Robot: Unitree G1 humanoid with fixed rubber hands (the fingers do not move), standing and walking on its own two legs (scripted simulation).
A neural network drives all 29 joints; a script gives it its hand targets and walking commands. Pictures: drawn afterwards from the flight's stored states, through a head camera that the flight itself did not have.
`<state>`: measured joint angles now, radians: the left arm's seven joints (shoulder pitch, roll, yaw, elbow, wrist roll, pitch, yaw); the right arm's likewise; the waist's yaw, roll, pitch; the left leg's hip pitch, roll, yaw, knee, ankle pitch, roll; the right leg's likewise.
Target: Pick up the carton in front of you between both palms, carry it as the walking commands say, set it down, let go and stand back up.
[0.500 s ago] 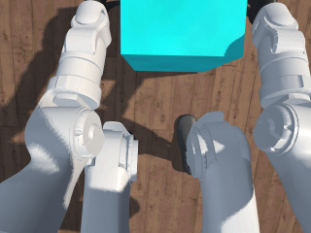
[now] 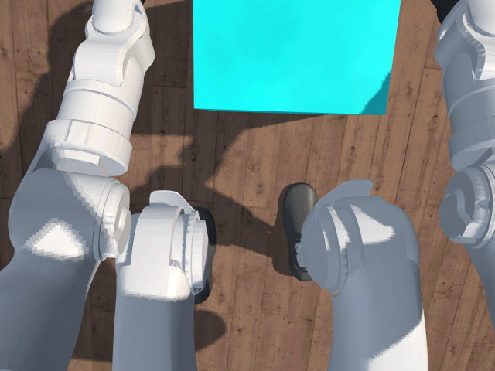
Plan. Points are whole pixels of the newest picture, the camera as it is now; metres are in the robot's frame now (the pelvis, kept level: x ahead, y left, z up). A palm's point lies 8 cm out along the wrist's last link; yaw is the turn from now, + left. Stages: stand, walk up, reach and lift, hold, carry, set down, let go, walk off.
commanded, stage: set down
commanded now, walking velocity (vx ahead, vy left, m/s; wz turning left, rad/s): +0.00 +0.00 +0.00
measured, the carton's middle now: (282, 40) +0.51 -0.08 -0.24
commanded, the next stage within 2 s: let go in 0.96 s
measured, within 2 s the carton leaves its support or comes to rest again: neither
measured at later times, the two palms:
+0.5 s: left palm out of the picture +0.56 +0.10 +0.01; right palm out of the picture +0.52 -0.28 +0.01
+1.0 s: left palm out of the picture +0.56 +0.11 +0.16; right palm out of the picture +0.51 -0.29 +0.16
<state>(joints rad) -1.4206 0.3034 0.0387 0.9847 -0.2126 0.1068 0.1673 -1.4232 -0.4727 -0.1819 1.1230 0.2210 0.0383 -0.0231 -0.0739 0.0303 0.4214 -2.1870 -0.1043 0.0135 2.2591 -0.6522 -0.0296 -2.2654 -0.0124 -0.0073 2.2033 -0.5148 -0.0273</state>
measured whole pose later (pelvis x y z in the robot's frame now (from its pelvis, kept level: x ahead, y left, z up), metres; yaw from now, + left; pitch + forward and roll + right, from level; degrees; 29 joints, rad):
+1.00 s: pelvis +0.04 -0.01 +0.26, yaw -2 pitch +45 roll +2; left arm -1.08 0.19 0.25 0.81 0.00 0.18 0.09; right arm -1.07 -0.33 -0.35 0.88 0.00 0.14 0.07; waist -0.05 0.03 -0.06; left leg -1.61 -0.07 -0.03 1.25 -0.42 -0.02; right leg -1.68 0.04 0.03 1.22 -0.33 -0.02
